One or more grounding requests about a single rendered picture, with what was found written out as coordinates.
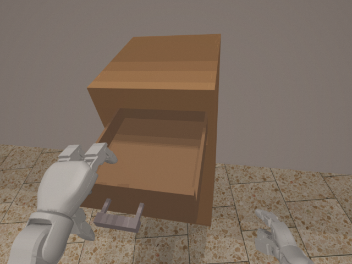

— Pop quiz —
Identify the left robot forearm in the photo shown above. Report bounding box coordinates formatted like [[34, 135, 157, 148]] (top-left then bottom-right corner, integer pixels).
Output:
[[7, 211, 74, 264]]

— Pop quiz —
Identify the right robot hand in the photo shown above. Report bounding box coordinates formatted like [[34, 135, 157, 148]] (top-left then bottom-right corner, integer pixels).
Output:
[[255, 209, 298, 261]]

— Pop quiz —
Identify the handle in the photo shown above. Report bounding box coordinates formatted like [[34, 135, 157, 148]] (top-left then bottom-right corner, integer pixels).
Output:
[[93, 198, 144, 233]]

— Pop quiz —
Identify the right robot forearm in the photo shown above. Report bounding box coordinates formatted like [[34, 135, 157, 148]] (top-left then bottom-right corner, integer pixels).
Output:
[[279, 245, 314, 264]]

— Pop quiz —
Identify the left robot hand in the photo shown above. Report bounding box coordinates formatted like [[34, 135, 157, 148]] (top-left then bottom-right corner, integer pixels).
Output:
[[37, 142, 118, 241]]

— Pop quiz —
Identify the cabinet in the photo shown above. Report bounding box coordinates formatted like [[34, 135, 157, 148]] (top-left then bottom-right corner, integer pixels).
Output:
[[87, 34, 221, 227]]

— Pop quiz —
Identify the drawer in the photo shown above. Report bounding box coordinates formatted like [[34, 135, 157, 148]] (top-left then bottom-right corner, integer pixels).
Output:
[[80, 108, 207, 224]]

